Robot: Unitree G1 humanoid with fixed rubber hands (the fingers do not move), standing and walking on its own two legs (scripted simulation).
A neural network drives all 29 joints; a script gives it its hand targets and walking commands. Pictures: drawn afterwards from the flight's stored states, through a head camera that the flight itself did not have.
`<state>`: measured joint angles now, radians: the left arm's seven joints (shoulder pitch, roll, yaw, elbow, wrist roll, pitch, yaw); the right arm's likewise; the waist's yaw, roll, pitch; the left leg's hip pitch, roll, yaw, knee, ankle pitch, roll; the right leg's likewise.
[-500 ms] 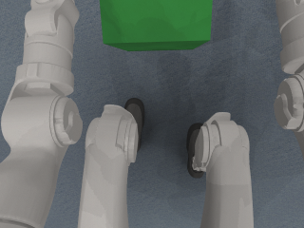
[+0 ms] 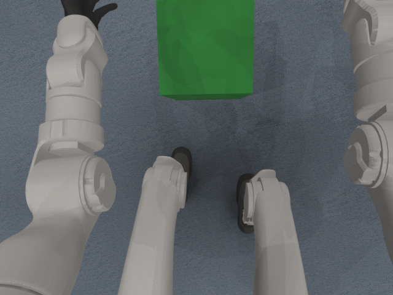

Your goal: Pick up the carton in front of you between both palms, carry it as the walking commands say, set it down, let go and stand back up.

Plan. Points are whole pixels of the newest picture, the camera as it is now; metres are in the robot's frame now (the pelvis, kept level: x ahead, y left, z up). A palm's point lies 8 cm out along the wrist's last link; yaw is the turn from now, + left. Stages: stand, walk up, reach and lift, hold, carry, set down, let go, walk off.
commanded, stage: set down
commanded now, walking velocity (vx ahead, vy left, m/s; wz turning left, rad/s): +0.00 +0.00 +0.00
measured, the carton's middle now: (206, 59) +0.53 +0.06 -0.41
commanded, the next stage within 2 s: let go in 0.28 s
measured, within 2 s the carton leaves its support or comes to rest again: neither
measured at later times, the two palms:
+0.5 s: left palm (21, 8) +0.49 +0.24 +0.02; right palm out of the picture +0.55 -0.16 +0.02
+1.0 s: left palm out of the picture +0.31 +0.26 +0.13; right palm out of the picture +0.38 -0.19 +0.13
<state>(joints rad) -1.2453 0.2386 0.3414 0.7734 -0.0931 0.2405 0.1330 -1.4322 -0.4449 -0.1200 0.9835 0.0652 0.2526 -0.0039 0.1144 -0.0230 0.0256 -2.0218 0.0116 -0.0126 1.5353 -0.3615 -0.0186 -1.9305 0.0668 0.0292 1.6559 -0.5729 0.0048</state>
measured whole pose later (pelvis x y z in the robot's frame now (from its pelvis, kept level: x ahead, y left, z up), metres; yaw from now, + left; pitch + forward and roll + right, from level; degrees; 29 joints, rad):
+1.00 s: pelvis +0.08 +0.02 +0.22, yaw +1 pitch +20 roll -1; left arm -0.04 0.19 0.08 0.47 0.00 0.03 -0.07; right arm -0.19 -0.18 -0.16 0.60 -0.05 0.02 0.01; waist 0.07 0.01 -0.01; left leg -0.77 -0.01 -0.01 0.63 -0.20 0.01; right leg -0.66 0.02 0.05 0.66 -0.34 0.02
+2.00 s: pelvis +0.12 +0.01 +0.24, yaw +0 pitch +0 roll +0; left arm 0.23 0.34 0.06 0.64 0.04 0.04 0.01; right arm 0.18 -0.32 -0.05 0.72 -0.04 0.02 -0.01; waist 0.00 -0.05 0.01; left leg -0.27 -0.01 0.00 0.54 -0.28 0.01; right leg -0.13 0.02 0.06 0.49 -0.37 0.01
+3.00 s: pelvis +0.11 +0.02 +0.25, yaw +0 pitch -2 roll +0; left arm 0.19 0.38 0.01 0.93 0.03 0.00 0.02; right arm 0.13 -0.36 -0.02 0.99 -0.02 -0.01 -0.01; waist -0.01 -0.03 0.03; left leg -0.18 -0.02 0.01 0.41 -0.19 0.02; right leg -0.04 0.00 0.07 0.36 -0.28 0.02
